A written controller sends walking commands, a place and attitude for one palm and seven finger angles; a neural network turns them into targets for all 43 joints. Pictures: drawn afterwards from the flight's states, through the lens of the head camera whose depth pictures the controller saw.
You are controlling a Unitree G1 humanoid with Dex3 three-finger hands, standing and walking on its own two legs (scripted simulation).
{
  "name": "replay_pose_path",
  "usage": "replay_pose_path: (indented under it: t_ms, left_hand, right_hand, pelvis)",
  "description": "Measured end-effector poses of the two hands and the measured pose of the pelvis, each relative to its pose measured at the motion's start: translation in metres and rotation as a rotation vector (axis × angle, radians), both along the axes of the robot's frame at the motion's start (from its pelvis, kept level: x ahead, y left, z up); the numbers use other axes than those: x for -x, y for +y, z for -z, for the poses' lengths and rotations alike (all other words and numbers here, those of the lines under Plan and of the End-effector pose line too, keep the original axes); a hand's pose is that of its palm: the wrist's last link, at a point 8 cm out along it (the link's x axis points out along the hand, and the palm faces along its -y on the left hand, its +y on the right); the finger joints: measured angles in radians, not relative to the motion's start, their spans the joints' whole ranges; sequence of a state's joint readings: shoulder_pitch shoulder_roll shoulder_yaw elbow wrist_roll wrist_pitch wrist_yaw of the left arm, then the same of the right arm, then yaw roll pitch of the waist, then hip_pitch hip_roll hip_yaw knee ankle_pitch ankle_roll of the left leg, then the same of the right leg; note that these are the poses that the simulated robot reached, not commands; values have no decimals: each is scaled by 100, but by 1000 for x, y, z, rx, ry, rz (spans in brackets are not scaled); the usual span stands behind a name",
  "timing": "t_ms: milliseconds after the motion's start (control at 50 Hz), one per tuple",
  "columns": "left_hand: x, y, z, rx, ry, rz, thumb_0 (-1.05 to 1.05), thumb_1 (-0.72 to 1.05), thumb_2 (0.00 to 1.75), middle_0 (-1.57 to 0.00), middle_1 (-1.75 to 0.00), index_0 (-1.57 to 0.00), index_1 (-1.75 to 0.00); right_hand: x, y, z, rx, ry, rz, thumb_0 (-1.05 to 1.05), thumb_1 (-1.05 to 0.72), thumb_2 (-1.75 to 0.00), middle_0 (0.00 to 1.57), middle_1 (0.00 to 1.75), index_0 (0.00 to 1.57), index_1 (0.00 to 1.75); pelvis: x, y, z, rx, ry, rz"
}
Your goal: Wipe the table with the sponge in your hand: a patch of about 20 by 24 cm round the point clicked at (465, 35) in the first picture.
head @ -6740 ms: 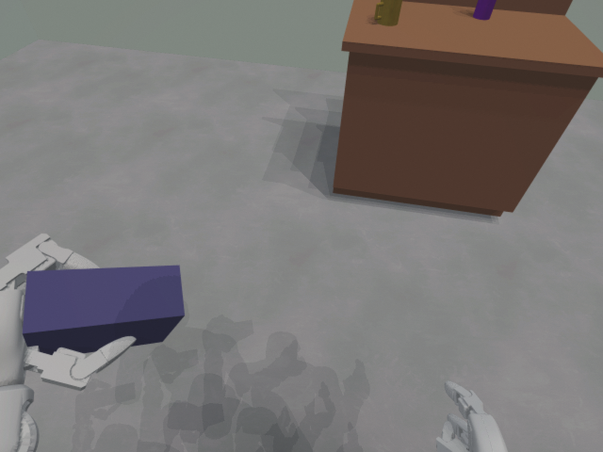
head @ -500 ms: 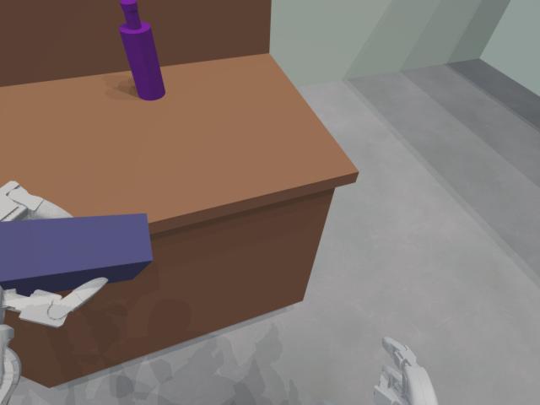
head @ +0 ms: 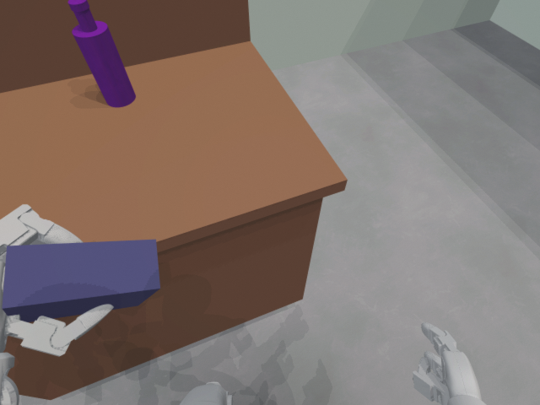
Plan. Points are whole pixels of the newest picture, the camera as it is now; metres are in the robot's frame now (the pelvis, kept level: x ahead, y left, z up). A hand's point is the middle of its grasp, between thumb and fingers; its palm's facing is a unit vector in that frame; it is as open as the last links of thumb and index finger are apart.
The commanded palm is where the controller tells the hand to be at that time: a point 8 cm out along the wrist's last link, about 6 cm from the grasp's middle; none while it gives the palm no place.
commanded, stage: come to a stop and stand still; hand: left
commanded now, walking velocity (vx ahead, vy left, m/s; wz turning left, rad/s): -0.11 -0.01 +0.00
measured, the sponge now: (107, 279) +0.23 +0.19 +0.14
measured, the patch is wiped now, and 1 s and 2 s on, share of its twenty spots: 0.00 0.00 0.00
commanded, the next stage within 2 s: look again from close up in 1.20 s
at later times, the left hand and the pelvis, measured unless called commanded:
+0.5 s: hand (43, 328) +0.17 +0.21 +0.16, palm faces +0.35 -0.83 -0.43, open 9.7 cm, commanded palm +0.12 +0.27 +0.17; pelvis -0.05 -0.01 -0.01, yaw -1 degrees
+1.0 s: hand out of the picture +0.13 +0.23 +0.16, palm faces +0.40 -0.82 -0.41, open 9.7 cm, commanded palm +0.08 +0.27 +0.17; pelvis -0.08 -0.01 -0.01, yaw +0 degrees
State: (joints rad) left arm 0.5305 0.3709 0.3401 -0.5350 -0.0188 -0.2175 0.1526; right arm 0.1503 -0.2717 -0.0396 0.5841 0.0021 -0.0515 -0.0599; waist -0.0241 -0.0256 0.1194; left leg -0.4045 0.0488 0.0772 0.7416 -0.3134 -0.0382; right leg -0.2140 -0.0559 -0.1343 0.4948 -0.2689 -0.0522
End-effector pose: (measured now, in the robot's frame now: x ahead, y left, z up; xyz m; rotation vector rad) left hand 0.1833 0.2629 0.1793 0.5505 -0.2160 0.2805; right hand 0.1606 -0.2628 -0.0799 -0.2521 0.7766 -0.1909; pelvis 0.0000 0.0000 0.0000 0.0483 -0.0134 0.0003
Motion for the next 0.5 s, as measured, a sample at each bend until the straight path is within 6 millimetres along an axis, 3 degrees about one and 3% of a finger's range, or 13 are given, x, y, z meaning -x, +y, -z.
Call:
replay_pose_path:
  t_ms: [100, 200, 320, 400, 500]
  left_hand:
    - [-2, 21, -5, -13, -81, 26, 1, -46, 101, -81, -133, -77, -135]
    - [0, 44, 0, 18, -116, -23, 1, -46, 101, -81, -133, -77, -135]
    - [15, 32, 1, 84, -105, -29, 1, -46, 101, -81, -133, -77, -135]
    - [30, 11, 0, 65, -88, 0, 1, -46, 101, -81, -133, -77, -135]
    - [49, -9, -2, 41, -45, -8, 1, -46, 101, -81, -133, -77, -135]
  right_hand:
    - [-10, 17, -6, 32, -39, 14, 1, -91, -90, 19, 30, 20, 30]
    - [-9, 55, -8, -26, -52, -30, 1, -91, -90, 19, 30, 20, 30]
    - [6, 87, -5, -127, -66, -117, 1, -91, -90, 20, 30, 20, 30]
    - [23, 84, 3, -170, -68, -129, 1, -90, -90, 20, 30, 21, 30]
    - [49, 54, 17, -173, -23, -91, 1, -90, -90, 20, 30, 21, 30]
  pelvis:
    - [-7, 17, 10, 43, -15, 7]
    - [-2, 22, 8, 39, -17, 21]
    - [16, 16, 4, 68, -12, 22]
    - [31, 3, 7, 58, -7, 24]
    - [45, -12, 8, 58, -26, 17]
